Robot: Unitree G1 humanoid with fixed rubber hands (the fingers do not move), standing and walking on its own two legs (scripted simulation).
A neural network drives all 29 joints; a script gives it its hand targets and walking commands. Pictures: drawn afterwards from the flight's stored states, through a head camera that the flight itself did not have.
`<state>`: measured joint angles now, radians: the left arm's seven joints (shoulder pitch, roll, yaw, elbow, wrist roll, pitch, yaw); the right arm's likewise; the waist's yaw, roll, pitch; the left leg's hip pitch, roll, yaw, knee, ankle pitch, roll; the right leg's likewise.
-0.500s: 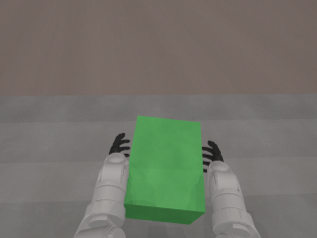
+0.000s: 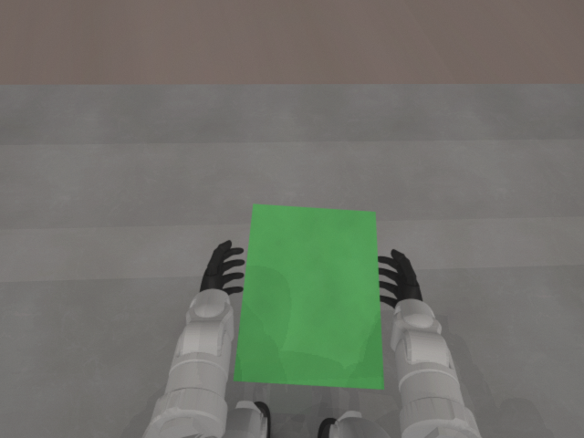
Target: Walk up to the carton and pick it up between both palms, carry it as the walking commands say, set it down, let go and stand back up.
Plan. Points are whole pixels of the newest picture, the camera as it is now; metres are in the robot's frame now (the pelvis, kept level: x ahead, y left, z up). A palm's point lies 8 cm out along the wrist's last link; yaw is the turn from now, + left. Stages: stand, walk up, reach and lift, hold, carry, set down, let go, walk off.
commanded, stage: set down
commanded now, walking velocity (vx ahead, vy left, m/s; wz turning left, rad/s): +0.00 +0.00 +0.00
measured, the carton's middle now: (307, 300) +0.34 -0.01 -0.14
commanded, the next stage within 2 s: none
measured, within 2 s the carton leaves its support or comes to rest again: neither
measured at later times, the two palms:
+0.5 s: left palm (228, 291) +0.36 +0.13 -0.15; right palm (383, 300) +0.35 -0.14 -0.15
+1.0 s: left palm (238, 294) +0.38 +0.12 -0.24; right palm (373, 305) +0.37 -0.15 -0.24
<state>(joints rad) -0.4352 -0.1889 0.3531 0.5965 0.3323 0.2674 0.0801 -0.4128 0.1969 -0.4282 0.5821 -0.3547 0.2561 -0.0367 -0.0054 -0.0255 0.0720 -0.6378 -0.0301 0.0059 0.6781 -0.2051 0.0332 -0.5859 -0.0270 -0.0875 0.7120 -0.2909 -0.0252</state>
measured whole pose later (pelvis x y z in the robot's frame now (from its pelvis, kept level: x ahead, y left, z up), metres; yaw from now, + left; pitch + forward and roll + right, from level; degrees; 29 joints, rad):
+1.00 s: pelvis -0.04 +0.01 -0.17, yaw -2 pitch +32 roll -3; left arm -0.77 -0.15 0.32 0.60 0.18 0.21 0.28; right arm -0.74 0.11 -0.43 0.61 -0.14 0.19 -0.16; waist -0.01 0.01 -0.03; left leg -1.62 -0.03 -0.01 1.50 -0.43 0.04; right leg -1.54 -0.01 -0.07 1.51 -0.52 -0.02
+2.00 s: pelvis -0.06 +0.01 -0.29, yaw -5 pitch +36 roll -4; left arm -1.11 -0.02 0.35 0.60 0.13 0.24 0.29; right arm -1.12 0.00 -0.42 0.66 -0.04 0.20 -0.20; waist -0.01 0.01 0.24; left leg -2.04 -0.03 -0.02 1.89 -0.48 0.04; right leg -1.96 0.02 -0.07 1.90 -0.57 -0.01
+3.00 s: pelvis -0.05 +0.01 -0.36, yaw -7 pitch +38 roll -3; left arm -1.45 0.25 0.29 1.00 0.08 0.21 0.10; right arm -1.43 -0.16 -0.30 0.95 -0.01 0.22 -0.15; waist 0.00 0.02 0.36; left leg -2.26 -0.03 -0.02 2.16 -0.55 0.03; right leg -2.20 0.05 -0.07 2.16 -0.63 -0.01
